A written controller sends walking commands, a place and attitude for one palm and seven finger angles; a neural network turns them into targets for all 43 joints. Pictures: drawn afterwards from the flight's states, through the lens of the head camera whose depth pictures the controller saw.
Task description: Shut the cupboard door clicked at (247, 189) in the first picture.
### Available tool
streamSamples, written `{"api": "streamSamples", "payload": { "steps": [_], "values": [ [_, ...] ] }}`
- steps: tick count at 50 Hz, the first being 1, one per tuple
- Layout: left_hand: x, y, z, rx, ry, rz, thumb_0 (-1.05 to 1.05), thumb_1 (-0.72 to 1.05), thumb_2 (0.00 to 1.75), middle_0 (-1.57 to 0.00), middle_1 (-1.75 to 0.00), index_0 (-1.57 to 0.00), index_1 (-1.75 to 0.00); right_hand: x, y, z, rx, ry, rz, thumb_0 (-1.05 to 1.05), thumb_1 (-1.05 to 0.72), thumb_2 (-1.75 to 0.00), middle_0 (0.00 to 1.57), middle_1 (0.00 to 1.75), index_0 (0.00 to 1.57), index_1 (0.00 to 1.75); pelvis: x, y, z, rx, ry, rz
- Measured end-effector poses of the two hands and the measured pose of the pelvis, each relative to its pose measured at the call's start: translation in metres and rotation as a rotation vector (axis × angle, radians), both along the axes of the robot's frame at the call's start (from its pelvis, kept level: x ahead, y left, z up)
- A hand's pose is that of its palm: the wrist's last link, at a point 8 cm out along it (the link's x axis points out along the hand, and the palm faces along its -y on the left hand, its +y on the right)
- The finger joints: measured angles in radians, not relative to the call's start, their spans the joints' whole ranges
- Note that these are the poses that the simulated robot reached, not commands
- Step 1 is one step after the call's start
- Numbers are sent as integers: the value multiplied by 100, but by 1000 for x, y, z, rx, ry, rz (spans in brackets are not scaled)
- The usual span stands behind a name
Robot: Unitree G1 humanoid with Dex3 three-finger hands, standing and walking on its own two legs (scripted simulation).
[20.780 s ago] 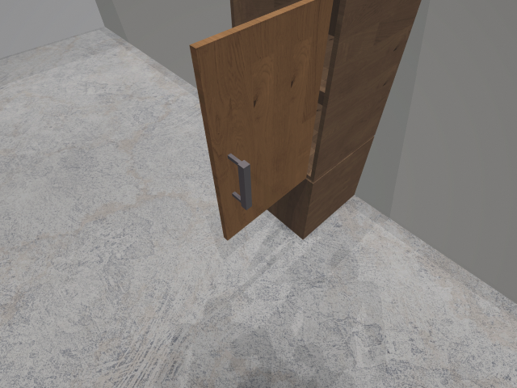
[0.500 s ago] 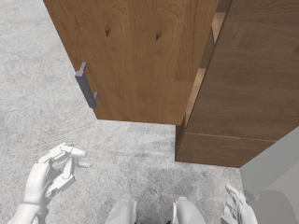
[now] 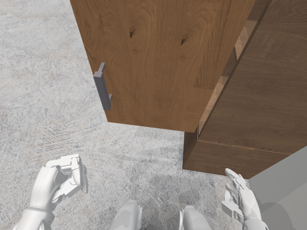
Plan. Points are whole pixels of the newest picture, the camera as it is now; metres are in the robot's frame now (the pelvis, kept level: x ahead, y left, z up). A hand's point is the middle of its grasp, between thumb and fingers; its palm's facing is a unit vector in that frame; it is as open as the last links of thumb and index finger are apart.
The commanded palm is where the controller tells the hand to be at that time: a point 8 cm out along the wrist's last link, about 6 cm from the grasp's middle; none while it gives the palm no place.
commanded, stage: raise the hand and make a fist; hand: left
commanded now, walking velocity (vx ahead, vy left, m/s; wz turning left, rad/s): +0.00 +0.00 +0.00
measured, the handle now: (105, 88) +0.50 +0.20 +0.03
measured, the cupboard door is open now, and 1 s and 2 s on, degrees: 91 91 91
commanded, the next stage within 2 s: bring the fist close to the handle in 0.58 s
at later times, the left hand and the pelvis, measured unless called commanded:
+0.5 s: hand (85, 176) +0.23 +0.18 +0.04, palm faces -0.05 -1.00 -0.04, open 3.1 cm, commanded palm +0.21 +0.23 +0.05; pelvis +0.00 -0.01 +0.00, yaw +0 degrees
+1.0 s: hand (93, 159) +0.27 +0.17 +0.04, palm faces -0.07 -1.00 -0.03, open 3.1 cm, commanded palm +0.26 +0.22 +0.04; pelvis +0.00 -0.01 -0.01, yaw +0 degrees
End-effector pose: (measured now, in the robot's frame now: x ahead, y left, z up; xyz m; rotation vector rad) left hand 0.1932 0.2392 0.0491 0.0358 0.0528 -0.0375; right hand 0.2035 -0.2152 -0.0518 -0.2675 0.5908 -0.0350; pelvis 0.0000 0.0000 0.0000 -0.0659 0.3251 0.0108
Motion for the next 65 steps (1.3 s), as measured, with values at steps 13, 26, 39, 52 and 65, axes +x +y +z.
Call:
{"api": "streamSamples", "payload": {
  "steps": [13,26,39,52,65],
  "values": [
    [13,3,-1,4,9,-11,1,90,90,-129,-150,-129,-150,-22,-15,-13,-19,89,-48,2,-90,-90,20,30,20,30,3,-1,-1,-1,12,-5],
    [16,-6,-3,1,4,-12,1,90,90,-130,-150,-129,-150,-29,-32,-14,-31,100,-89,2,-90,-90,20,30,20,30,5,-7,-2,9,18,-11],
    [19,-9,-4,9,-3,-8,1,90,90,-130,-150,-130,-150,-16,-27,-15,-18,78,-60,2,-90,-90,20,30,20,30,6,-11,-3,9,22,-7],
    [65,-13,-6,-7,-34,-38,1,90,90,-130,-150,-130,-150,-29,-31,-23,-24,132,-77,2,-90,-90,20,30,20,30,4,-10,-4,10,33,-10],
    [105,-16,-11,1,-49,-17,1,90,90,-130,-150,-130,-150,-55,-39,-30,-36,230,-114,2,-90,-90,20,30,20,30,2,-7,0,17,39,-15]
  ]
}}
